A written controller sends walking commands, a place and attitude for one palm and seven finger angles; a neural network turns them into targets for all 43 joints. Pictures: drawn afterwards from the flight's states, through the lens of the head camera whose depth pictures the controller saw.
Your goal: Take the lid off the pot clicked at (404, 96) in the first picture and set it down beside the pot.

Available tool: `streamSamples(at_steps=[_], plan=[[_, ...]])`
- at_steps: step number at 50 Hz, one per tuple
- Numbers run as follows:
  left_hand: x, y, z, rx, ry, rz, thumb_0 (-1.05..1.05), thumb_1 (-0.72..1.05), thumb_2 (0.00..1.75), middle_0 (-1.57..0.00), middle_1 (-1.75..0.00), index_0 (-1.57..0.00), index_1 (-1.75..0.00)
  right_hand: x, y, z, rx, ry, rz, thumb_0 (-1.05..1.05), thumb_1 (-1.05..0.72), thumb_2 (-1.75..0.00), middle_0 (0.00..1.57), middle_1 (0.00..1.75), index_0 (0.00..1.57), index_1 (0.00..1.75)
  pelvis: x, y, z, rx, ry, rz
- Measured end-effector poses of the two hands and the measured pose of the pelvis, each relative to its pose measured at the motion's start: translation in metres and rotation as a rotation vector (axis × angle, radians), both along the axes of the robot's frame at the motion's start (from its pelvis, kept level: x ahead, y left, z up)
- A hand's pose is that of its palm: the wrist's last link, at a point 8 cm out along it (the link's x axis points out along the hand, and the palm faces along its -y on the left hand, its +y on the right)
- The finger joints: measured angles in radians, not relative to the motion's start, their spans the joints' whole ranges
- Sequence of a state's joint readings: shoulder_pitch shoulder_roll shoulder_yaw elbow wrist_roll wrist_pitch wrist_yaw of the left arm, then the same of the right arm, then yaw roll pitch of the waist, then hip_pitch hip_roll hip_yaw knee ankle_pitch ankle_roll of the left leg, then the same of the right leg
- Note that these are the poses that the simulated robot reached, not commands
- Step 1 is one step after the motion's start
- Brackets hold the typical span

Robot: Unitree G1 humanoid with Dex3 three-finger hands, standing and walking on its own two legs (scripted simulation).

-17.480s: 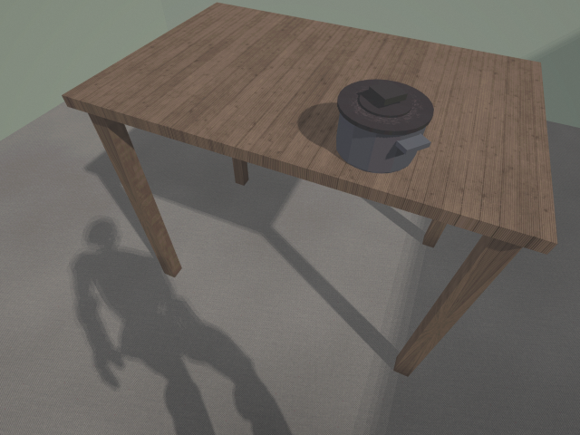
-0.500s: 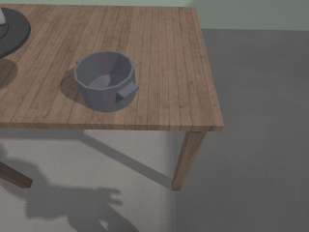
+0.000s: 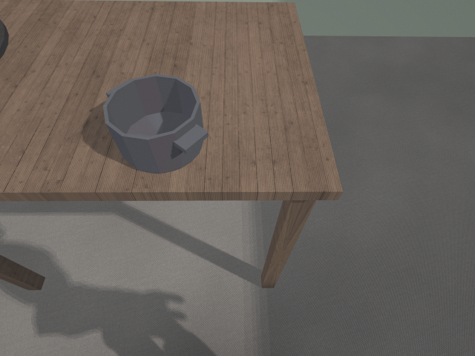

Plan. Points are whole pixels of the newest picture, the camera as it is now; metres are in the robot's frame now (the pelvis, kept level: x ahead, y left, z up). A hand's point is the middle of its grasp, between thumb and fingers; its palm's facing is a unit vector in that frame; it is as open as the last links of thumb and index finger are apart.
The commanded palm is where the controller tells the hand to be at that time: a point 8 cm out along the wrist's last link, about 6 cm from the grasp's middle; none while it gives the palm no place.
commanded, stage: lower the lid onto the table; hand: left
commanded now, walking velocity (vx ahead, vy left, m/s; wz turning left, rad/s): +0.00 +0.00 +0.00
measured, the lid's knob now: out of the picture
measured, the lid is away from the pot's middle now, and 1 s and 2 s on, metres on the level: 0.25 0.24 0.25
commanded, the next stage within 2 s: none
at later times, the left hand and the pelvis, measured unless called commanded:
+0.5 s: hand out of the picture +0.47 +0.35 +0.26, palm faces -0.26 -0.26 -0.93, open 6.5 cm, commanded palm +0.48 +0.35 +0.33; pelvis +0.00 +0.00 +0.00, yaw -1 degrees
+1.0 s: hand out of the picture +0.47 +0.34 +0.22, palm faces -0.34 -0.26 -0.90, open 6.5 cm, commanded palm +0.50 +0.35 +0.30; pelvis +0.00 +0.00 +0.00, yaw -1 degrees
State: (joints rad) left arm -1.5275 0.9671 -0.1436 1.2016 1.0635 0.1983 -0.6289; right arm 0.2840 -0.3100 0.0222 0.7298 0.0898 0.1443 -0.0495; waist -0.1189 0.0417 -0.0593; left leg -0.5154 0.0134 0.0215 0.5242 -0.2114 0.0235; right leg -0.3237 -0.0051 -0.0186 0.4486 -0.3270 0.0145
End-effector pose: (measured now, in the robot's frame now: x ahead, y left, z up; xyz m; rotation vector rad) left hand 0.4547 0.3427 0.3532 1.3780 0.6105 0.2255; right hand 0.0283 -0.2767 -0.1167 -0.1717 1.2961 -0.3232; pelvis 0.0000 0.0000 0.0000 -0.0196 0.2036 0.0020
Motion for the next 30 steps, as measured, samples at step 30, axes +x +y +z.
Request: streamSamples(at_steps=[30], plan=[[0.011, 0.010, -0.046, -0.058, 0.085, 0.028, 0.01, 0.22, 0.91, -0.49, -0.94, -0.81, -1.08, -0.017, 0.001, 0.005, -0.032, 0.011, -0.025, 0.01, -0.90, -0.90, 0.20, 0.30, 0.20, 0.30, 0.001, 0.004, -0.002, -0.005, 0.015, -0.009]])
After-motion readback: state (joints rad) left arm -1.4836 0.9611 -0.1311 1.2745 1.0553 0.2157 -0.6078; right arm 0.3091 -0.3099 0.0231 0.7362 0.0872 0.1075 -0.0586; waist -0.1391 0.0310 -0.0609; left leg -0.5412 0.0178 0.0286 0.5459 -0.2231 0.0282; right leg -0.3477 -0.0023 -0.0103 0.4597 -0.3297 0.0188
